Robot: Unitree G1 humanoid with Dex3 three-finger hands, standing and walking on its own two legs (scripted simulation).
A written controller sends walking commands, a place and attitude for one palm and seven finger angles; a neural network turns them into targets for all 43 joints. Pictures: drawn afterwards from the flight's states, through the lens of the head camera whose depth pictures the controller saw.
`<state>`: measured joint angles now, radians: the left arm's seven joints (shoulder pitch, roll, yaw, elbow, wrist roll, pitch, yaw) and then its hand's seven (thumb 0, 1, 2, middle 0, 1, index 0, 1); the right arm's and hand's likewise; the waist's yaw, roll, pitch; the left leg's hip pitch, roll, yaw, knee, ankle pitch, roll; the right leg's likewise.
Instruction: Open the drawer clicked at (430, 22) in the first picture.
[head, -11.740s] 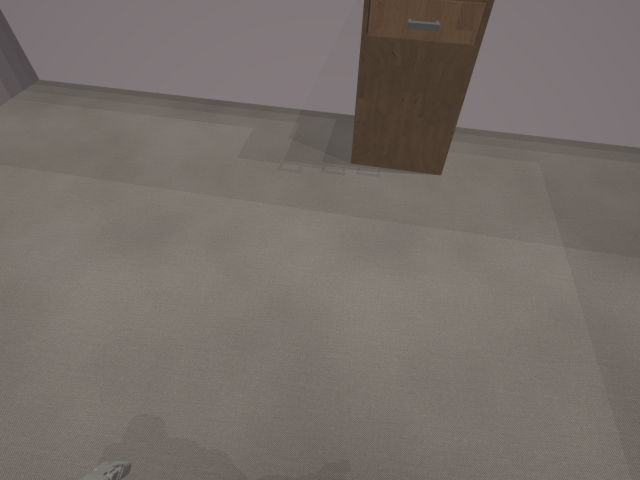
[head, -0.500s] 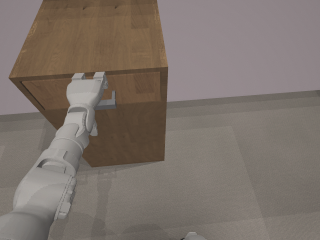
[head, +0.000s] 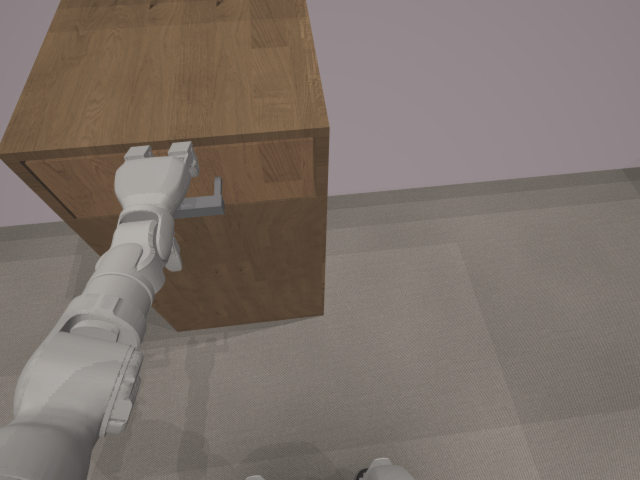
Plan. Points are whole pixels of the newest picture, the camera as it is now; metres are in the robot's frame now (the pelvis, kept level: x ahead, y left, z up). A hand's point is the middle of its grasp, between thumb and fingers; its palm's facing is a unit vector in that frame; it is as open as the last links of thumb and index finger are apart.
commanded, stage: move the hooked fingers above the handle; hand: left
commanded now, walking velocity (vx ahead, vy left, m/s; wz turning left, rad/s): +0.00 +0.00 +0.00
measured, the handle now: (185, 197) +0.53 +0.19 -0.04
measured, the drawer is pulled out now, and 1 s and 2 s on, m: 0.00 0.00 0.00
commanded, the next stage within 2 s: none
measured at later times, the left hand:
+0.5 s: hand (179, 205) +0.48 +0.17 +0.02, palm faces -0.06 -0.04 -1.00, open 13.8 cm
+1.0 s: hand (177, 206) +0.47 +0.17 +0.03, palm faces -0.03 -0.01 -1.00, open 13.8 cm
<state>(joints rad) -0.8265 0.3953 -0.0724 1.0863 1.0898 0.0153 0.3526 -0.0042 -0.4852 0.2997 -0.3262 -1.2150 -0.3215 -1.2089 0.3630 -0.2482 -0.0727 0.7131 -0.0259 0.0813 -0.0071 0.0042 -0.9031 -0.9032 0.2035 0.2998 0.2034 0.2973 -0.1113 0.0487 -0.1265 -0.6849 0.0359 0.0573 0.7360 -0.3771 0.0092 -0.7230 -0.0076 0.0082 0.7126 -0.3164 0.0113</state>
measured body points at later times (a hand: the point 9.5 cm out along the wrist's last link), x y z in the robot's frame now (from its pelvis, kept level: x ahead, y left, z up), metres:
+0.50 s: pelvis +0.01 +0.00 +0.00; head +0.10 -0.01 +0.44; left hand +0.48 +0.17 +0.07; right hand +0.02 -0.27 -0.14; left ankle -0.03 +0.11 -0.71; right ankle +0.00 -0.13 -0.71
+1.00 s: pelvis +0.00 -0.01 +0.00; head +0.08 -0.02 +0.44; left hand +0.47 +0.17 +0.08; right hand +0.04 -0.28 -0.13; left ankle -0.03 +0.11 -0.71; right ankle +0.00 -0.13 -0.71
